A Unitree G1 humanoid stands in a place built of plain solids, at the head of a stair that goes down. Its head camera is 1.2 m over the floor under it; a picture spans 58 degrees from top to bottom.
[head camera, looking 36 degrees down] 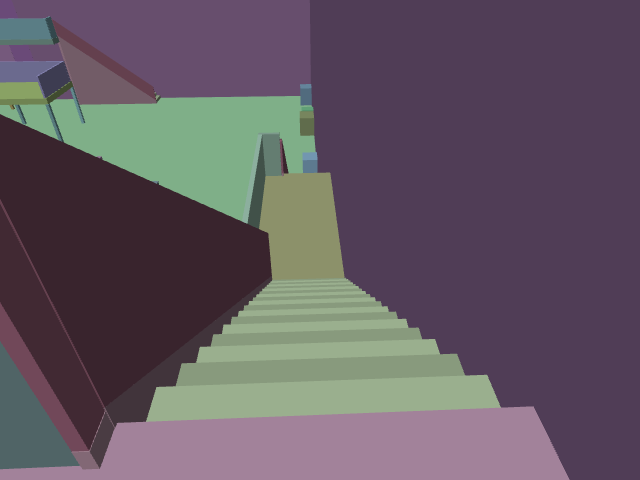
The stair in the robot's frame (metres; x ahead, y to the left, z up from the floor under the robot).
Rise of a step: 0.20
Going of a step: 0.27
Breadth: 1.27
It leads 2 degrees to the left of straight ahead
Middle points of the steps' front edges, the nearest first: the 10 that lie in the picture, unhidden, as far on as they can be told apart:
0.75 -0.03 0.00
1.02 -0.02 -0.20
1.29 0.00 -0.41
1.56 0.01 -0.61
1.83 0.02 -0.82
2.10 0.03 -1.02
2.37 0.04 -1.22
2.63 0.05 -1.43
2.90 0.07 -1.63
3.17 0.08 -1.84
